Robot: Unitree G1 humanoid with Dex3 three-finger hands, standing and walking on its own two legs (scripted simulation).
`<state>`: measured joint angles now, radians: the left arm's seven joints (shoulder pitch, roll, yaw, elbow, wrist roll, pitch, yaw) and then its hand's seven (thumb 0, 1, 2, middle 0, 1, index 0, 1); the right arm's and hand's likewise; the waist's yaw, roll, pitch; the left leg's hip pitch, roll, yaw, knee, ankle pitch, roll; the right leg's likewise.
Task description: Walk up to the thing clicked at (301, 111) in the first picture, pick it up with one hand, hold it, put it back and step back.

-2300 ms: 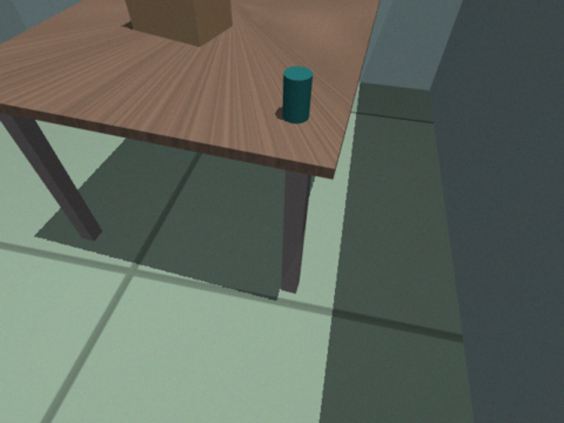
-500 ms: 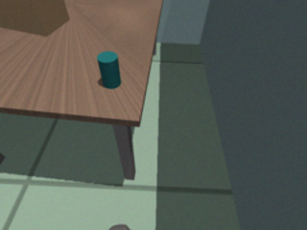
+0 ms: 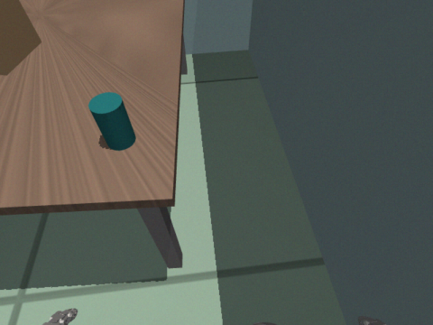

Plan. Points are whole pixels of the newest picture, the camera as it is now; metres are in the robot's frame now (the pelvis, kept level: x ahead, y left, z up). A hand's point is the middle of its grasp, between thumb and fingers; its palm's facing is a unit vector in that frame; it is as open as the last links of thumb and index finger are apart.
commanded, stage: walk up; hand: left
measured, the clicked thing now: (114, 122) +0.52 +0.22 +0.06
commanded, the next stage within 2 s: stand in 1.36 s
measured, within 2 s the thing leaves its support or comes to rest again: neither
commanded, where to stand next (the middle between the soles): +0.04 +0.00 m, yaw +1 degrees
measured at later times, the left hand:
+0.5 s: hand out of the picture +0.08 +0.25 -0.13, palm faces -0.04 -0.95 -0.32, open 7.4 cm
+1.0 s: hand out of the picture +0.07 +0.26 -0.13, palm faces -0.03 -0.95 -0.32, open 7.4 cm
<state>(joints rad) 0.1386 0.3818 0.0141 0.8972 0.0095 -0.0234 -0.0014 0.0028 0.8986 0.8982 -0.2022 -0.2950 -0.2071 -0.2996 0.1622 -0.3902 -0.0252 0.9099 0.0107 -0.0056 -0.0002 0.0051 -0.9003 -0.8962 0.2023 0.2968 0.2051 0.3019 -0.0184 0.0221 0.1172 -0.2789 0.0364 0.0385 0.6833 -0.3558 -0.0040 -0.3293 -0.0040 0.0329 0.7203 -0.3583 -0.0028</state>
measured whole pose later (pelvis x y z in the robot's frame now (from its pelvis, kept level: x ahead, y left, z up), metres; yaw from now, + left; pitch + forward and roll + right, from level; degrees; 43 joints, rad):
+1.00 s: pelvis -0.01 +0.02 +0.03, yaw -2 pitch -2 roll +0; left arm 0.10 0.34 0.02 1.15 0.01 0.00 -0.02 0.00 0.90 0.90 -0.20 -0.29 -0.21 -0.30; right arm 0.07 -0.35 -0.02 1.14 -0.01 -0.02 0.01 0.00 -0.90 -0.90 0.20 0.30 0.21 0.30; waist 0.00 -0.01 0.06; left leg -0.11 0.02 0.08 0.34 -0.18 0.00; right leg -0.16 -0.01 0.06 0.35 -0.15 0.03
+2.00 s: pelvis +0.01 +0.01 +0.03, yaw +0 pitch -2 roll +0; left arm 0.10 0.35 0.00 1.13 0.01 -0.01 0.00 0.00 0.90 0.90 -0.20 -0.29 -0.21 -0.30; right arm 0.10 -0.35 -0.01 1.13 -0.01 -0.01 0.01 0.00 -0.90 -0.90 0.20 0.30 0.20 0.30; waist -0.01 0.00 0.04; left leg -0.08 0.03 0.05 0.31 -0.20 -0.02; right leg -0.12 -0.01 0.04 0.32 -0.17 0.02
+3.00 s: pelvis +0.02 +0.01 +0.03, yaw +1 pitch -2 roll +0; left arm 0.11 0.35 0.00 1.13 0.01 -0.01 0.00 0.00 0.90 0.90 -0.20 -0.30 -0.21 -0.30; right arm 0.11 -0.35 -0.01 1.13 -0.01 -0.01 0.01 0.00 -0.90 -0.90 0.20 0.30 0.21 0.30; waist -0.01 0.00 0.05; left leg -0.08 0.02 0.04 0.30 -0.20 -0.01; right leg -0.11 -0.02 0.02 0.32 -0.18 0.02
